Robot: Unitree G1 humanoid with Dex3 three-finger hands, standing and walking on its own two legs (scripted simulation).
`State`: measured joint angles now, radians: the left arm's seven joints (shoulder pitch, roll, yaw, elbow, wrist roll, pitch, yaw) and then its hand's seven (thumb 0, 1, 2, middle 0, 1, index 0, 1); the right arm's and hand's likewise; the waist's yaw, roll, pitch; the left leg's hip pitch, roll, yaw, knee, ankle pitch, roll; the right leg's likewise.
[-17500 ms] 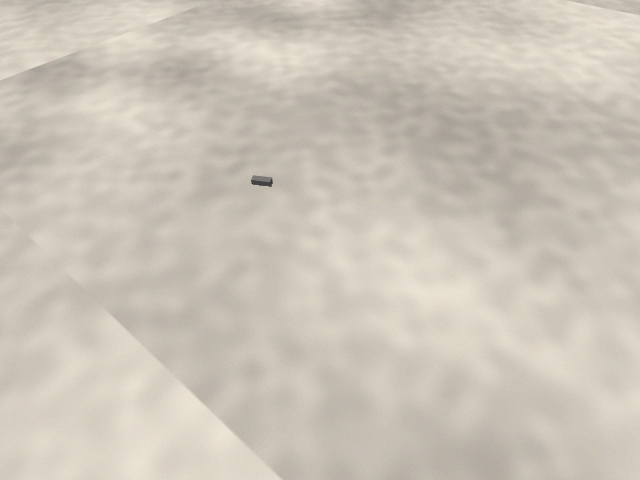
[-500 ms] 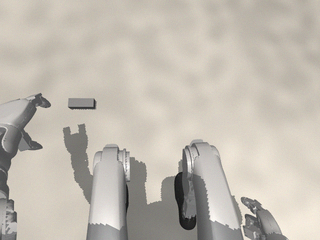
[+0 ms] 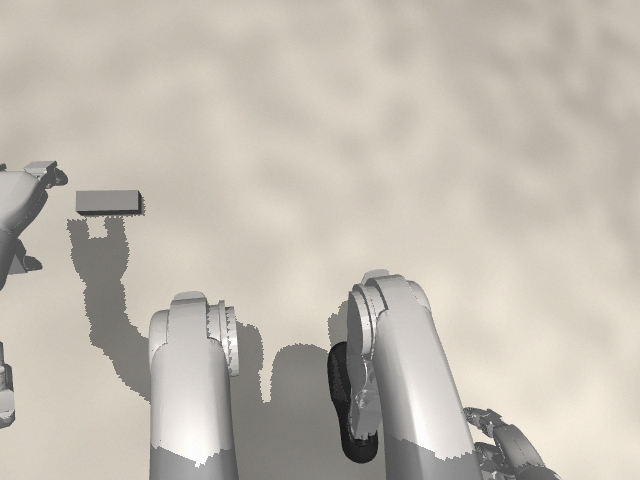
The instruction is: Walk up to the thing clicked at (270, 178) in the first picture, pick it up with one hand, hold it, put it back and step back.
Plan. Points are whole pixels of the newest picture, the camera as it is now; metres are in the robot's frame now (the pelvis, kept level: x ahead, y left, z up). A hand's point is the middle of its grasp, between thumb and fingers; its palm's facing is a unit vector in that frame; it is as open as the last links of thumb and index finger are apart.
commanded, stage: rise first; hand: left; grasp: from above
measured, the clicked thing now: (109, 202) +0.51 +0.29 -0.33
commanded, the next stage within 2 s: none
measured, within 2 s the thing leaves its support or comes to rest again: neither
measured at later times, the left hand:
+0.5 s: hand (43, 217) +0.44 +0.33 -0.20, palm faces -0.46 -0.07 -0.89, open 12.4 cm
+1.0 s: hand (52, 213) +0.45 +0.33 -0.21, palm faces -0.46 -0.07 -0.89, open 12.9 cm
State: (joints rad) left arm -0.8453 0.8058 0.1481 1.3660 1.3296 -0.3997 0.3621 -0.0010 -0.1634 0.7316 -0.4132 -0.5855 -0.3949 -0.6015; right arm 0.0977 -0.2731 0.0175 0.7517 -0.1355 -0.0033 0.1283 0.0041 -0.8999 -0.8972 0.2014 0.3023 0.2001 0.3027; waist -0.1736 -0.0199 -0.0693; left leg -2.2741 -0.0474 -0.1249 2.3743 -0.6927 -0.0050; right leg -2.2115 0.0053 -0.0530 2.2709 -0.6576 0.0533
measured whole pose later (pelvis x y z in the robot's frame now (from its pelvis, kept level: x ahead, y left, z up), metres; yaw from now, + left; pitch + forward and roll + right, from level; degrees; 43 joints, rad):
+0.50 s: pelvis +0.01 +0.00 -0.02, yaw -1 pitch +35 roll -9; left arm -0.89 0.87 0.20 1.45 1.35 -0.40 0.43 0.00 -0.22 0.76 -0.37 -0.67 -0.36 -0.68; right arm 0.09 -0.28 0.05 0.76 -0.19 0.01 0.14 0.00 -0.91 -0.90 0.20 0.30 0.20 0.30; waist -0.21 -0.03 -0.02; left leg -2.32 -0.04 -0.15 2.45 -0.74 -0.02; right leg -2.27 0.02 -0.07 2.34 -0.68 0.05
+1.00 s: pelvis +0.01 +0.00 -0.02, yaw -2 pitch +33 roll -10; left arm -0.93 0.89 0.18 1.49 1.35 -0.37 0.44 0.00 -0.30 0.83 -0.30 -0.76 -0.29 -0.77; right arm 0.09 -0.28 0.08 0.75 -0.19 -0.01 0.15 0.00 -0.91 -0.90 0.20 0.30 0.20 0.30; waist -0.24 -0.04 0.00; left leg -2.33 -0.04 -0.16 2.47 -0.73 -0.01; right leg -2.27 0.02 -0.08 2.34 -0.67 0.06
